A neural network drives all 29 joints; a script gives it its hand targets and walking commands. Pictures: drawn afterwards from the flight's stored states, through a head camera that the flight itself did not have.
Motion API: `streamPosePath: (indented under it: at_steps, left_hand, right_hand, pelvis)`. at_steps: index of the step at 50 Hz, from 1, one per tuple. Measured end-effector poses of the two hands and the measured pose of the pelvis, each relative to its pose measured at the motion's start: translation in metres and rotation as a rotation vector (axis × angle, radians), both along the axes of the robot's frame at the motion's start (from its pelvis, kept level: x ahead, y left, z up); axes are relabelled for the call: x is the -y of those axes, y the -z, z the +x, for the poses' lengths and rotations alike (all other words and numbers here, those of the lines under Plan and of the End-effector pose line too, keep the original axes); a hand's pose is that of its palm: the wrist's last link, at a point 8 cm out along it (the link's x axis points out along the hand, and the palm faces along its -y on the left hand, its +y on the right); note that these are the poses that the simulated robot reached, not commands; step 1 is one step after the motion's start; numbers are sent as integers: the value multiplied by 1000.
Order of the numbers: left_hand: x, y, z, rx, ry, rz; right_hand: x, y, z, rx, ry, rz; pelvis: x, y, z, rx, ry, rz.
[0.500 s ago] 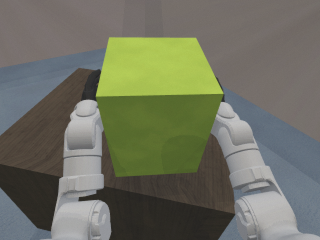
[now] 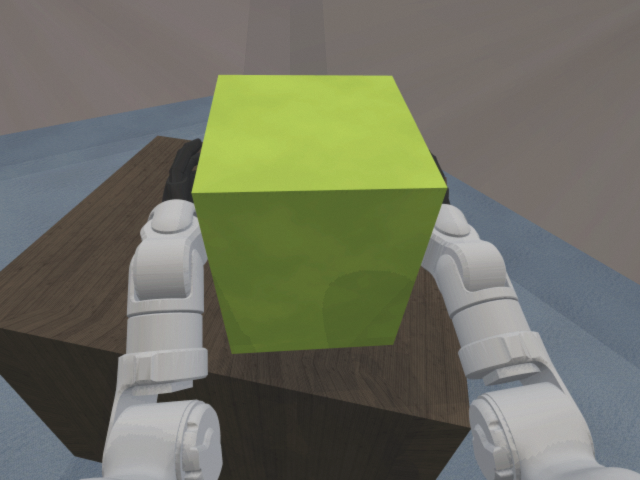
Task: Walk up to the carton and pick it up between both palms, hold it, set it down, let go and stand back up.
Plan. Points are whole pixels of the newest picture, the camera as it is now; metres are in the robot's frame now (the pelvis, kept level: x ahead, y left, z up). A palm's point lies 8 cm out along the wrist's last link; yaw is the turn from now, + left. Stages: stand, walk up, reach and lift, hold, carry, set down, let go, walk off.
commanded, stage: hold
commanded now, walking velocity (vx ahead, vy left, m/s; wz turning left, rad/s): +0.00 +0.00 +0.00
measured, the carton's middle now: (310, 217) +0.36 +0.00 +0.19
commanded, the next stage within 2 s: none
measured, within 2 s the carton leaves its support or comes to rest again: neither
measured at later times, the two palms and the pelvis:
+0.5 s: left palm (182, 206) +0.36 +0.15 +0.21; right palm (430, 209) +0.36 -0.15 +0.20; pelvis +0.00 +0.00 +0.00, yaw +0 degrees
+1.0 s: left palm (182, 206) +0.36 +0.15 +0.21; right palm (430, 209) +0.36 -0.15 +0.20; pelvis +0.00 +0.00 +0.00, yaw +0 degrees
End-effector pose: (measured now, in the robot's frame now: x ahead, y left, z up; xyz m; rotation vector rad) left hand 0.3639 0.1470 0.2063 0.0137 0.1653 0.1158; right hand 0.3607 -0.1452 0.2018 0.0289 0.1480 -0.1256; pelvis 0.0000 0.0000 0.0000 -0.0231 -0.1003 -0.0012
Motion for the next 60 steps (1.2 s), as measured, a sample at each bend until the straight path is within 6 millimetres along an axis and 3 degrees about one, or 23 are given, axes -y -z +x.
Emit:
streamPosePath:
  at_steps: [60]
  left_hand:
    - [0, 0, 0, 0, 0, 0]
  right_hand:
    - [0, 0, 0, 0, 0, 0]
  pelvis:
    - [0, 0, 0, 0, -1, 0]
